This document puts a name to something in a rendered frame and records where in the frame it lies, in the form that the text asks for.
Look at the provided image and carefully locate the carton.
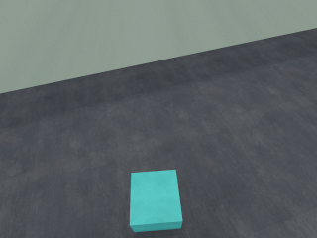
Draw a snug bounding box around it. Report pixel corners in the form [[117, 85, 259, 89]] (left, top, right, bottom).
[[129, 170, 183, 232]]

